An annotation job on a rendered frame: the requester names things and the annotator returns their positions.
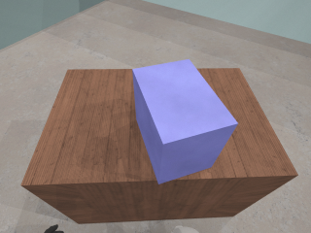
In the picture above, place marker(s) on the carton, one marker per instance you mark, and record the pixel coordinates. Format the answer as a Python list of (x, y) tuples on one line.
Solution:
[(183, 123)]

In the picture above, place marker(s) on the pedestal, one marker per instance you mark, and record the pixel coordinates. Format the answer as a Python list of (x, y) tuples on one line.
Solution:
[(92, 165)]

